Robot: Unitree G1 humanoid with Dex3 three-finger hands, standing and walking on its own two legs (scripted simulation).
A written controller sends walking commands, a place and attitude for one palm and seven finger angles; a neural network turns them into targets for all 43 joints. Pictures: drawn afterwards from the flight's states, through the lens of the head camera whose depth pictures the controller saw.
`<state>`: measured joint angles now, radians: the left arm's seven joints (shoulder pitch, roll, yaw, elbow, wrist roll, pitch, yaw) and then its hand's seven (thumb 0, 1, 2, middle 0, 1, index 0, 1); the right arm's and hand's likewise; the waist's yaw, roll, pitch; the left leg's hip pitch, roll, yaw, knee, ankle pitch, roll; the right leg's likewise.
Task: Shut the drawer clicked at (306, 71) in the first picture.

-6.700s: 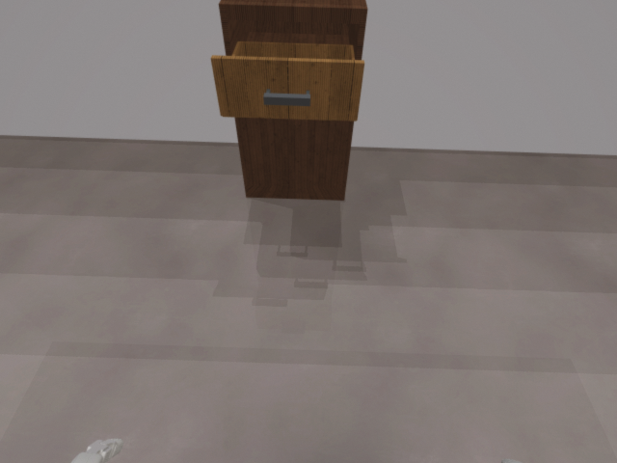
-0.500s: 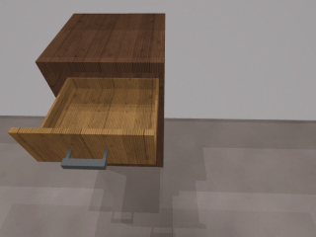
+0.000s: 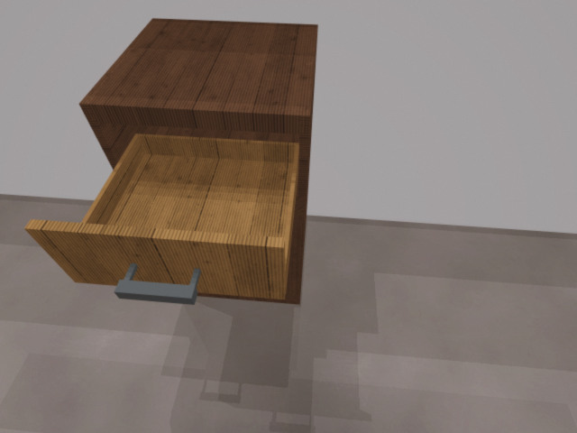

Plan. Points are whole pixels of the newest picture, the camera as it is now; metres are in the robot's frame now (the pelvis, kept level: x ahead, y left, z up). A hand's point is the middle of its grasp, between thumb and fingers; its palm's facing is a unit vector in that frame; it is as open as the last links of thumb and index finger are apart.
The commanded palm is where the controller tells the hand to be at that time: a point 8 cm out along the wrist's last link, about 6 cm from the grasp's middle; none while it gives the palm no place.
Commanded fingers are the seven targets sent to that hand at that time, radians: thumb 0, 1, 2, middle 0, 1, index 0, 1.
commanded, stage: look again from close up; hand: left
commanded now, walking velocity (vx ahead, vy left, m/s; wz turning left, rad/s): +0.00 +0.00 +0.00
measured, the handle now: (160, 281) +0.36 +0.26 -0.07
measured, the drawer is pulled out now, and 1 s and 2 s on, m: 0.29 0.29 0.29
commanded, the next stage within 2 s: shuffle to correct the standing spot in 0.44 s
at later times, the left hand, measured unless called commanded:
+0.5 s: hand out of the picture -0.01 +0.23 -0.17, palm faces +0.00 -0.98 -0.21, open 7.4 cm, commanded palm none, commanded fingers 0.00 0.90 0.90 -0.20 -0.30 -0.20 -0.30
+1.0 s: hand out of the picture +0.00 +0.20 -0.19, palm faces +0.05 -0.99 -0.15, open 7.4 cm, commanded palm none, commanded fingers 0.00 0.90 0.90 -0.20 -0.30 -0.20 -0.30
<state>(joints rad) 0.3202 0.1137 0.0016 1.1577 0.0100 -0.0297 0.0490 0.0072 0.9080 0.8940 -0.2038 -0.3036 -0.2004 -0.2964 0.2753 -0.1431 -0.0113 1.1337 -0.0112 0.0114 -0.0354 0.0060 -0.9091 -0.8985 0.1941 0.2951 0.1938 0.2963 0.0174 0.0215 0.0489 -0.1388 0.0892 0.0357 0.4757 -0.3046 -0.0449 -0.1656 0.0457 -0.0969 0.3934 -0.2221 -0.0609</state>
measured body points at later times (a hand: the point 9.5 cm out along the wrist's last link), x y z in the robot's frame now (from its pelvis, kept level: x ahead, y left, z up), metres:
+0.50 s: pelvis -0.02 +0.05 +0.00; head -0.01 +0.04 +0.45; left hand -0.01 +0.28 -0.16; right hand -0.04 -0.15 -0.17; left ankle -0.04 +0.14 -0.74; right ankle +0.00 -0.07 -0.74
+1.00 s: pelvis +0.05 +0.04 -0.01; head +0.07 +0.05 +0.44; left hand +0.00 +0.25 -0.18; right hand +0.04 -0.18 -0.17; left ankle -0.03 +0.14 -0.74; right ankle +0.00 -0.07 -0.74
